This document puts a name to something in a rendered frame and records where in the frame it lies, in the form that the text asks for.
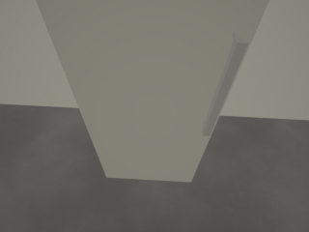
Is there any fridge door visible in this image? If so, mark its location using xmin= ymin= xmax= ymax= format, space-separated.
xmin=36 ymin=0 xmax=269 ymax=183

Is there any handle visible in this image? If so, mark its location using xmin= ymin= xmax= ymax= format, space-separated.
xmin=202 ymin=31 xmax=249 ymax=136

